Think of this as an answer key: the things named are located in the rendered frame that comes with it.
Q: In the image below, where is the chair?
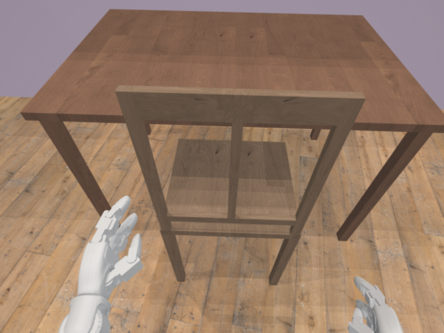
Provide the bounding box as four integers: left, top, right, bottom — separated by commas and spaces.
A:
115, 85, 366, 285

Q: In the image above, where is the left robot forearm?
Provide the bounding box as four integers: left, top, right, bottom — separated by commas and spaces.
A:
58, 293, 111, 333

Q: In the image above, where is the right robot hand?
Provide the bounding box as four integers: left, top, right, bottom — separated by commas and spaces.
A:
348, 276, 403, 333

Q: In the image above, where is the table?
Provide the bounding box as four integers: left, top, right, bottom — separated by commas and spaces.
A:
20, 9, 444, 241

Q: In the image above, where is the left robot hand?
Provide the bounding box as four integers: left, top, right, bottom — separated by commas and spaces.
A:
78, 196, 143, 300

